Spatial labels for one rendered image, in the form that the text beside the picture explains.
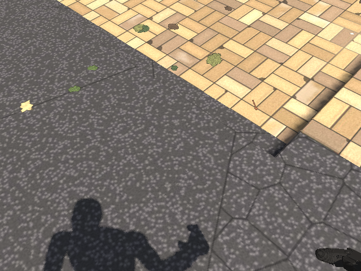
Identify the right robot hand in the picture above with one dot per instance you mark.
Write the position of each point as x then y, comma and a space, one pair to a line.
349, 259

